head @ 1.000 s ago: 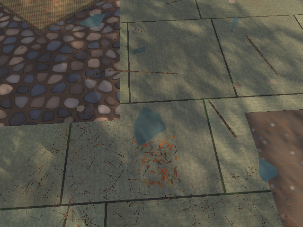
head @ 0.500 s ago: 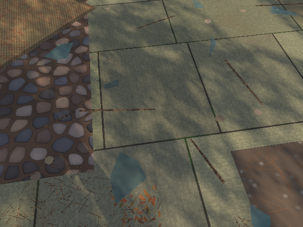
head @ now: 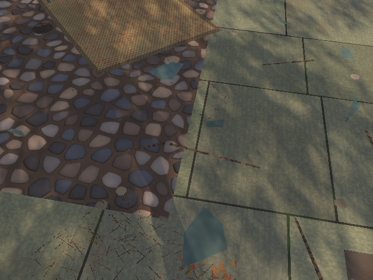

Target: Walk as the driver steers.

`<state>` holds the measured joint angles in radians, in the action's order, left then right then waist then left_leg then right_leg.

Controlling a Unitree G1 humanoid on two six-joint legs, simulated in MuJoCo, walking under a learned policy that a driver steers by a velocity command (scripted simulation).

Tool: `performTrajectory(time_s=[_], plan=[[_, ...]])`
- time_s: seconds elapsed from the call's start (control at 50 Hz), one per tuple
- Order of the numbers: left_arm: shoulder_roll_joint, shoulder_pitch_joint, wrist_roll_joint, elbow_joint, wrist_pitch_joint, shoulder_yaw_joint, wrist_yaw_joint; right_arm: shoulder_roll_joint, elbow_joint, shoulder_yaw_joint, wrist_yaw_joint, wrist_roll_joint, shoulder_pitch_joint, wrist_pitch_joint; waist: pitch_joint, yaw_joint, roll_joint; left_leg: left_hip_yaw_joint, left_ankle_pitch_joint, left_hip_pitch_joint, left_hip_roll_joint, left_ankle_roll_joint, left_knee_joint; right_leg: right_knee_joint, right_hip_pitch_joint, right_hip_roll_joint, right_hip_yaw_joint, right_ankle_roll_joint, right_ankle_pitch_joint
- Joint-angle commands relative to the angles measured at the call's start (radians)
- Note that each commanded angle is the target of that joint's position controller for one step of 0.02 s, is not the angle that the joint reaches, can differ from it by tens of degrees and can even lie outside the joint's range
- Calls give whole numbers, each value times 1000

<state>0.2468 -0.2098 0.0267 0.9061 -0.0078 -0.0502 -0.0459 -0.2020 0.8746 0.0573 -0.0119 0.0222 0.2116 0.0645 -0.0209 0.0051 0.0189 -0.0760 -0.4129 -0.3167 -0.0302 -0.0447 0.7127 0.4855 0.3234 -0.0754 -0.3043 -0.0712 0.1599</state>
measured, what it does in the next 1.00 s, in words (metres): steps on the spot, turning left: left foot, then right foot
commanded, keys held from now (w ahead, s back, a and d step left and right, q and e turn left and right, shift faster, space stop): q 0.36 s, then no key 0.28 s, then w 0.30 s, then w+e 0.06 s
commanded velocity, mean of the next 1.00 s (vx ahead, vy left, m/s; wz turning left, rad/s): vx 0.09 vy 0.00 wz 0.33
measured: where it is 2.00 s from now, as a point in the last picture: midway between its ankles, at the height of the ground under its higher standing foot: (165, 276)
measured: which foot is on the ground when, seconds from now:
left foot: up 0.00-0.02, down 0.04-0.52, up 0.54-0.92, down 0.94-1.00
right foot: down 0.00-0.04, up 0.06-0.52, down 0.54-0.94, up 0.96-1.00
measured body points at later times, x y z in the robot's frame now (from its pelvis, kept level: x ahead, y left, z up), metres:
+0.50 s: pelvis -0.01 +0.00 +0.01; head +0.02 +0.00 +0.45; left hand +0.05 +0.29 -0.11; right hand +0.15 -0.24 -0.12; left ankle -0.02 +0.10 -0.73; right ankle +0.01 -0.10 -0.72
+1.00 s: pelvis +0.02 +0.02 +0.01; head +0.02 +0.04 +0.46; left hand -0.04 +0.29 -0.13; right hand +0.18 -0.20 -0.11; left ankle -0.03 +0.09 -0.73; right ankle +0.02 -0.10 -0.71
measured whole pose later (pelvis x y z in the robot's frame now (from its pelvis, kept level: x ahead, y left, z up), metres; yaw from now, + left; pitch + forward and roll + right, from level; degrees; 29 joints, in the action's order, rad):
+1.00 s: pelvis +0.02 +0.02 +0.01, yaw +17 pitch +0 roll +0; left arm 0.26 -0.35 0.01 0.92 0.01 -0.06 0.01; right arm -0.24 0.89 0.04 0.00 0.03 0.25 -0.05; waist -0.01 0.01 0.03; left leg -0.03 -0.25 -0.14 0.05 -0.07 0.40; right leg 0.70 0.27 0.02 0.01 -0.08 0.41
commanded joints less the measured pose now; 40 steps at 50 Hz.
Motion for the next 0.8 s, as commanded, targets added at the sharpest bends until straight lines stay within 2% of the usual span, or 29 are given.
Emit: performTrajectory(time_s=[0.02,0.04,0.06,0.08,0.1,0.12,0.14,0.16,0.2,0.28,0.36,0.46,0.5,0.52,0.54,0.56,0.58,0.6,0.62,0.64,0.66,0.68,0.72,0.8], plan=[[148,-51,4,-28,-15,-44,4,-87,-34,22,-1,-5,131,-24,44,-36,-23,52,97,165,9,-48,-302,-51,27,-231,165,-22,158],[82,-86,6,-38,-25,-35,18,-166,-52,36,8,4,130,-35,14,-24,-253,362,91,198,-202,-95,-497,215,172,-112,65,64,331],[51,11,-10,-109,-27,-23,2,-294,-67,66,23,7,133,-35,-82,-50,-346,611,302,90,-371,-232,-533,351,342,58,142,112,458],[76,77,-5,-118,-32,-24,1,-246,-47,64,41,14,157,-35,-89,-55,-193,513,361,67,-319,-253,-498,491,313,26,257,113,391],[74,50,-16,-110,-31,-26,9,-210,-59,53,47,4,91,-36,-72,-8,-148,418,359,56,-249,-223,-473,514,298,27,289,109,294],[82,27,-17,-95,-23,-30,14,-198,-83,49,43,2,20,-34,-50,20,-126,362,375,81,-190,-190,-459,521,294,36,303,100,222],[99,11,0,-86,-19,-36,19,-187,-104,45,40,-8,-11,-38,-17,24,-138,333,464,123,-162,-183,-435,554,297,49,300,93,182],[102,-7,9,-79,-19,-39,23,-166,-114,40,34,-13,-15,-42,30,25,-123,317,564,160,-148,-188,-412,584,284,56,302,92,172],[87,-2,2,-91,-22,-37,24,-168,-112,41,27,-18,27,-51,68,13,-90,328,644,215,-151,-197,-387,594,287,59,311,100,175],[78,51,-9,-128,-32,-29,13,-193,-103,50,33,-11,100,-52,51,-29,-132,400,603,275,-158,-214,-375,469,307,63,328,115,209],[80,77,-16,-160,-29,-21,9,-221,-116,60,29,-4,104,-45,57,-47,-135,464,584,245,-157,-225,-354,363,230,83,339,105,251],[78,16,-29,-166,-19,-13,3,-214,-128,53,21,3,40,-39,83,-26,-151,483,659,159,-136,-183,-317,189,17,110,316,68,258],[62,-48,-26,-152,-10,-7,1,-207,-129,47,24,-10,-2,-31,78,21,-130,474,570,94,-91,-123,-278,-59,-138,116,298,52,107],[85,-58,-14,-153,0,-11,-4,-180,-132,37,28,-15,4,-32,74,19,-81,457,408,20,-46,-69,-243,-173,-230,49,365,39,42],[147,-47,6,-172,8,-14,-8,-101,-138,16,28,-13,56,-35,96,-15,132,335,108,-69,65,-16,-73,-270,-306,-191,614,-4,24],[217,2,1,-183,5,-27,1,-148,-145,30,36,-13,41,-33,44,-10,229,198,-163,-135,188,5,37,-251,-185,-315,750,-145,-186],[172,-2,0,-182,8,-19,8,-186,-130,38,36,2,35,-29,33,-4,138,229,-164,-99,142,13,181,-256,-126,-311,738,-198,-187],[122,46,-9,-184,13,-4,13,-184,-109,42,29,-4,38,-26,3,-31,80,242,-97,-79,131,20,230,-254,-91,-243,649,-178,-159],[101,89,-6,-190,13,2,15,-175,-91,42,23,-8,56,-24,-8,-52,76,234,-43,-61,129,32,252,-242,-81,-176,563,-140,-171],[97,95,-8,-187,17,5,11,-166,-83,39,17,-3,61,-20,-1,-56,113,224,-12,-63,125,41,248,-233,-108,-143,516,-120,-213],[99,62,-5,-176,19,4,13,-152,-68,31,11,3,79,-20,26,-42,130,202,1,-69,122,50,220,-245,-159,-113,492,-109,-120],[115,9,-4,-154,17,-4,18,-147,-63,26,5,9,65,-22,23,-13,144,171,4,-105,120,54,197,-271,-210,-104,507,-111,45],[131,-67,-9,-118,14,-15,27,-147,-75,19,-5,16,-5,-30,-19,29,146,129,0,-180,96,60,140,-325,-278,-125,574,-130,272],[154,-122,-4,-76,26,-33,36,-123,-81,4,-13,11,-81,-57,-41,57,115,70,-20,-144,62,48,-5,-342,-294,-149,591,-156,289]])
